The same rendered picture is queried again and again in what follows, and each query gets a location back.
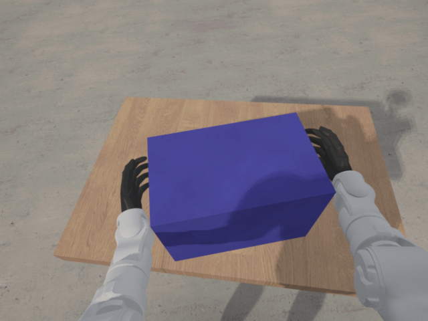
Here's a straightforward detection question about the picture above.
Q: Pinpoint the table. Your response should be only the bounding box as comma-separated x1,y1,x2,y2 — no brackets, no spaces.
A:
53,97,407,297

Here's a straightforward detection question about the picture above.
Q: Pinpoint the robot right hand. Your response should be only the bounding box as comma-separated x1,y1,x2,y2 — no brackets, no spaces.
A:
305,126,352,181

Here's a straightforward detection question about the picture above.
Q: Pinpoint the left robot forearm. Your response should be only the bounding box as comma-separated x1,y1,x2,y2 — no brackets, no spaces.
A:
79,208,154,320

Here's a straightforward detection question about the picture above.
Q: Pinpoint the right robot forearm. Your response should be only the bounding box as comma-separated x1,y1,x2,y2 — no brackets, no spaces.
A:
332,171,419,259

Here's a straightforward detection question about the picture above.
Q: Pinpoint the right robot upper arm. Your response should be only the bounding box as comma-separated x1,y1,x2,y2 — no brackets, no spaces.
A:
354,246,428,321

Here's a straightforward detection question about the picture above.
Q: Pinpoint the robot left hand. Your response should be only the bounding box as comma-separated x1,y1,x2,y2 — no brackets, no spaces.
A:
120,156,149,212

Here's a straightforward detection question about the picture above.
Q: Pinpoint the carton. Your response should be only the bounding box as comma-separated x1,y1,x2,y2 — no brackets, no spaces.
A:
147,112,336,261

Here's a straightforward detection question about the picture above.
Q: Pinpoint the left robot upper arm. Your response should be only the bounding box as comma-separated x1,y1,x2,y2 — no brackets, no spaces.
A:
79,308,144,321

